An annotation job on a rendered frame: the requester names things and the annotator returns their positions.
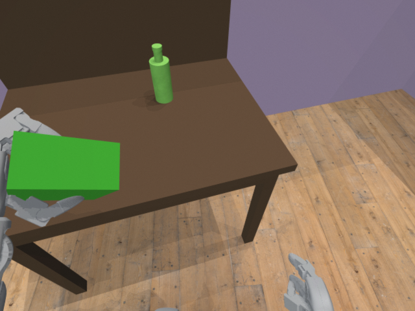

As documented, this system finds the right robot hand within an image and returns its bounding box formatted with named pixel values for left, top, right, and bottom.
left=284, top=253, right=334, bottom=311

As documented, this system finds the left robot forearm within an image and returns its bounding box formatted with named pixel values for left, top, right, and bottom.
left=0, top=217, right=14, bottom=311

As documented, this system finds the sponge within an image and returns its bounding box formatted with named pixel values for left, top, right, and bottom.
left=6, top=131, right=120, bottom=201

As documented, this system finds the left robot hand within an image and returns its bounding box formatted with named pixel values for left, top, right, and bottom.
left=0, top=108, right=85, bottom=227

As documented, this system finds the table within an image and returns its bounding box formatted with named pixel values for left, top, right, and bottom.
left=0, top=0, right=298, bottom=294

